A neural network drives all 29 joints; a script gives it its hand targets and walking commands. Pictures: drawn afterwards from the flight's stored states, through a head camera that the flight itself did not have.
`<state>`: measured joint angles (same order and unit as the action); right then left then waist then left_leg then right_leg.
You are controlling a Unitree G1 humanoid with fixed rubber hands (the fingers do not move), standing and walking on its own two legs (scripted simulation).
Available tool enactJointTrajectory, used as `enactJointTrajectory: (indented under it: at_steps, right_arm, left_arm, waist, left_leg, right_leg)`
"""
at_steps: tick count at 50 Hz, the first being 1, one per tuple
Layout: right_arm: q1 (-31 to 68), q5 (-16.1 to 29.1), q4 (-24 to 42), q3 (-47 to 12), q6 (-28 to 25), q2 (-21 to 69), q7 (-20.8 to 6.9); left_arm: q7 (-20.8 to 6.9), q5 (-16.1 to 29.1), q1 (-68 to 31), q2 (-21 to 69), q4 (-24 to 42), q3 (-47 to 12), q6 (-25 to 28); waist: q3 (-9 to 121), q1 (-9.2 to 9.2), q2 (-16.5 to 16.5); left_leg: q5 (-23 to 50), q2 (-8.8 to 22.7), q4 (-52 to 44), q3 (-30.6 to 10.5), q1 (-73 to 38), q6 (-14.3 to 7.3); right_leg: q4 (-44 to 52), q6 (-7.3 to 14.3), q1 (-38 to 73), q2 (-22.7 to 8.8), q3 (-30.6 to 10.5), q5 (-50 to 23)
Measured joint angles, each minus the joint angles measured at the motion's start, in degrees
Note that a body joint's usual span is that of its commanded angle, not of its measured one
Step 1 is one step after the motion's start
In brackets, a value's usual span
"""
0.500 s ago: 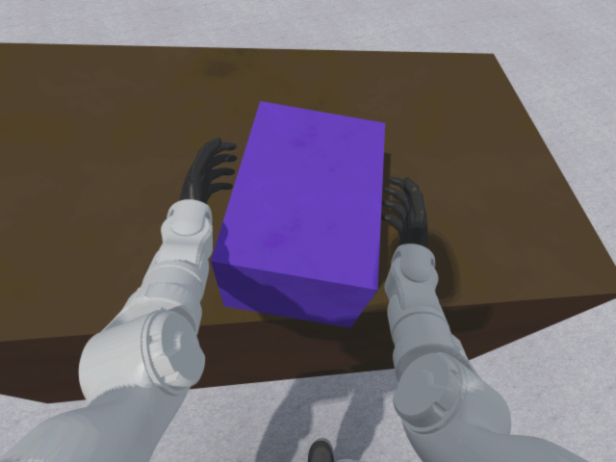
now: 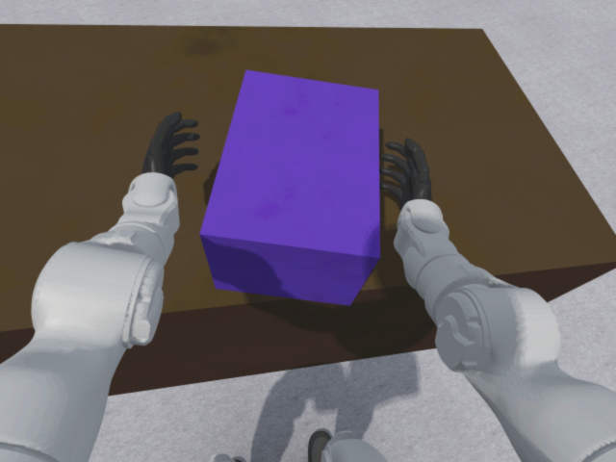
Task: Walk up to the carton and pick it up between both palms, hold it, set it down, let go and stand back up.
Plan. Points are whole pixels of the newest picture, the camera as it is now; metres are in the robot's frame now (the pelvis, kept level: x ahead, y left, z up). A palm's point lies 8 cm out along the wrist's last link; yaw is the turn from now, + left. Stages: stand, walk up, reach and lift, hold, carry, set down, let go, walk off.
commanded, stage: set down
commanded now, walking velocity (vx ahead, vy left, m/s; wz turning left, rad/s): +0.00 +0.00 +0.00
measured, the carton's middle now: (298, 188) +0.49 -0.04 +0.00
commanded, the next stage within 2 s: none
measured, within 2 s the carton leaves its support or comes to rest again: neither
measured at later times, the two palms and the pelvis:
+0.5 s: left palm (149, 138) +0.50 +0.14 +0.10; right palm (453, 168) +0.44 -0.23 +0.10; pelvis -0.01 -0.02 +0.00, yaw +2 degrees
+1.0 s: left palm (116, 118) +0.48 +0.16 +0.15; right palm (469, 146) +0.43 -0.22 +0.15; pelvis +0.00 -0.01 +0.03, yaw +1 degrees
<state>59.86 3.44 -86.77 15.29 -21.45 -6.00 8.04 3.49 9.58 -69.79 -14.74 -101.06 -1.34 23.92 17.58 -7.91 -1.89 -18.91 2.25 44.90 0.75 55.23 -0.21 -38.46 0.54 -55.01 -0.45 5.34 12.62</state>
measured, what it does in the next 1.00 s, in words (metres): stands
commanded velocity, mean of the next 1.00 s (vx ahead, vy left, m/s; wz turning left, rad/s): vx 0.00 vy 0.00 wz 0.00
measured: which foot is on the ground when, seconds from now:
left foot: down 0.00-1.00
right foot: down 0.00-1.00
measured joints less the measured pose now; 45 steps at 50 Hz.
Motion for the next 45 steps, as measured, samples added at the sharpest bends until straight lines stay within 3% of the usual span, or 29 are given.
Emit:
enactJointTrajectory:
  at_steps: [5,12,19,34,45]
  right_arm:
    - [2.12,4.01,-1.21,-2.95,1.11,-2.33,-0.69]
    - [3.74,8.41,-0.45,-5.24,3.22,-4.45,-1.75]
    - [3.37,11.63,5.24,-9.28,6.93,-5.17,-1.43]
    - [1.78,13.64,12.24,-11.80,11.97,-4.51,1.71]
    - [0.96,17.27,11.58,-16.36,14.12,-5.58,2.92]
  left_arm:
    - [-1.29,4.02,-2.46,-1.65,-1.93,-4.28,-0.02]
    - [-2.13,7.72,-3.97,-3.02,0.12,-9.36,-0.86]
    - [-3.18,9.72,-5.56,-3.91,0.99,-9.73,-3.06]
    - [-5.00,9.24,-4.54,-6.55,6.21,-7.72,-9.08]
    - [-6.13,6.04,-1.94,-6.47,8.47,-6.56,-13.42]
  waist:
    - [-0.10,-0.73,0.50]
    - [1.28,-1.93,0.34]
    - [0.95,-2.45,1.37]
    - [-0.23,-1.81,0.83]
    - [-2.74,-1.39,1.54]
  left_leg:
    - [0.44,-0.47,0.86,-0.64,1.77,0.06]
    - [1.28,-0.39,1.18,-1.42,4.24,0.71]
    - [2.12,-0.81,-0.54,-0.48,2.59,0.64]
    - [3.87,-0.64,-7.46,-0.63,-6.33,0.87]
    - [4.94,-0.35,-12.61,-0.39,-16.57,0.66]
  right_leg:
    - [-1.77,0.29,-1.89,-0.54,0.61,0.33]
    - [-2.24,1.04,-4.18,-0.49,1.37,-0.15]
    - [-2.73,1.12,-3.86,-0.91,0.44,-0.04]
    - [4.80,0.89,5.44,-0.32,0.65,-2.03]
    - [11.81,0.54,16.45,0.35,0.46,-4.20]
